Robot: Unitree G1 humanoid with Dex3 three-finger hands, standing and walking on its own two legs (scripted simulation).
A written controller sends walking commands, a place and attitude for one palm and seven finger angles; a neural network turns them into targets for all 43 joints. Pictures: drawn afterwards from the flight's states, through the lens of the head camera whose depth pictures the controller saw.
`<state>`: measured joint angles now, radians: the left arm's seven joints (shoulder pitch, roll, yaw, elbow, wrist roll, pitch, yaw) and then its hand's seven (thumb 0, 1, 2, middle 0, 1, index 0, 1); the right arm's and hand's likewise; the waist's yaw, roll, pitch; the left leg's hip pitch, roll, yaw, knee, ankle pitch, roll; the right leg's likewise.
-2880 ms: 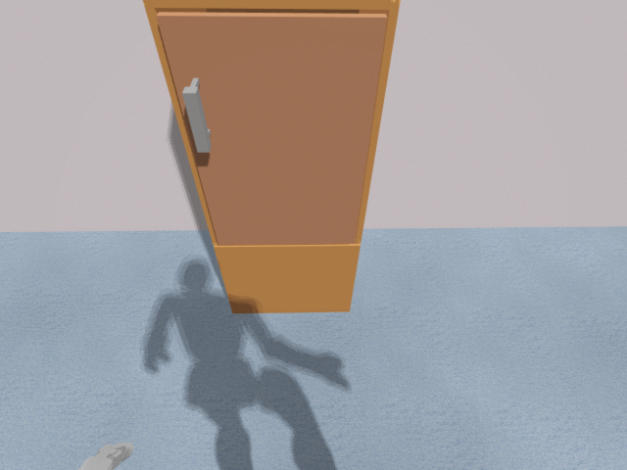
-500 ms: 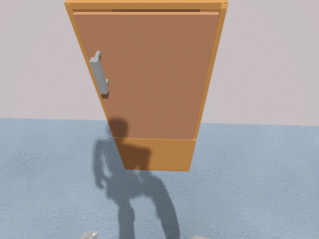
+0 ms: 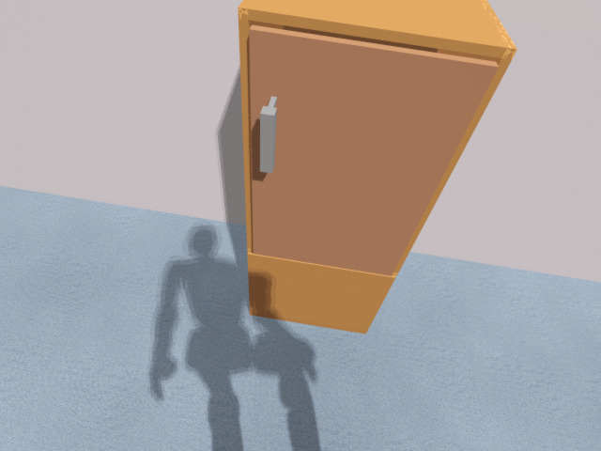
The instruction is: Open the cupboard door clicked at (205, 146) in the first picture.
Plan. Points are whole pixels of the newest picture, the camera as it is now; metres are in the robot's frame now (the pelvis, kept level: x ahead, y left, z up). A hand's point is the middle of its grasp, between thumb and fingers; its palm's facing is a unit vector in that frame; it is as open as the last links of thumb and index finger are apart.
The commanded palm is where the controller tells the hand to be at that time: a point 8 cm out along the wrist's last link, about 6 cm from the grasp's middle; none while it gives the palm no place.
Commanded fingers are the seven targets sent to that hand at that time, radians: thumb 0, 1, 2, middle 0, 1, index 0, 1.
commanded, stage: come to a stop and stand still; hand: left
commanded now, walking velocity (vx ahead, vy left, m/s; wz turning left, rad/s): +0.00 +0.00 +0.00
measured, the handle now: (270, 134) +0.62 +0.12 +0.07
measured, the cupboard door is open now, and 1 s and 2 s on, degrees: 0 0 0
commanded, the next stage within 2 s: look again from close up in 0.78 s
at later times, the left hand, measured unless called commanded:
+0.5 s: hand out of the picture -0.04 +0.15 -0.18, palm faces +0.01 -0.98 -0.17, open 7.3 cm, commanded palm none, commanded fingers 0.00 0.90 0.90 -0.20 -0.30 -0.20 -0.30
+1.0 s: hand out of the picture -0.07 +0.12 -0.18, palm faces +0.03 -0.99 -0.16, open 7.3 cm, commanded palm none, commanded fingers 0.00 0.90 0.90 -0.20 -0.30 -0.20 -0.30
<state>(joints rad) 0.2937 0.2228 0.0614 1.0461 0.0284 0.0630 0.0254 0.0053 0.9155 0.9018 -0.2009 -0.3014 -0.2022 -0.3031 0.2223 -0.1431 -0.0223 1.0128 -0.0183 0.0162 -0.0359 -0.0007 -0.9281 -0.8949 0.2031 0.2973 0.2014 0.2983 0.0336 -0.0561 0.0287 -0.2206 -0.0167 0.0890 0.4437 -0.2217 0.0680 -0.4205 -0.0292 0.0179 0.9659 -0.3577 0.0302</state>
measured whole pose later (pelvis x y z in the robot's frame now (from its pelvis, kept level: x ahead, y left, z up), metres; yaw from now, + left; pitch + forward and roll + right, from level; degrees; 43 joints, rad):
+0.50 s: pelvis -0.04 -0.01 +0.00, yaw +0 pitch -2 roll +0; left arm 0.31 0.12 -0.01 1.13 0.01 0.01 0.04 0.01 0.92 0.90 -0.20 -0.30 -0.20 -0.30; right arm 0.33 -0.11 -0.01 1.18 -0.01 0.02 -0.02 0.00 -0.91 -0.90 0.20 0.30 0.20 0.30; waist -0.02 0.00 0.00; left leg -0.20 -0.02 0.10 0.37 -0.13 0.05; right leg -0.12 -0.01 -0.04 0.42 -0.26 -0.01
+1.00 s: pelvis -0.03 -0.03 -0.01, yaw +1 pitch -1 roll -1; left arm 0.37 0.08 -0.02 1.12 0.02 -0.04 0.05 0.01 0.91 0.90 -0.20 -0.30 -0.20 -0.30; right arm 0.31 -0.14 0.00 1.10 -0.02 0.00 -0.02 0.01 -0.92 -0.90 0.20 0.30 0.20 0.30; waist -0.02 0.04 0.02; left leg -0.31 0.02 0.06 0.54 -0.22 0.03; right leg -0.16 0.03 -0.08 0.48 -0.30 -0.04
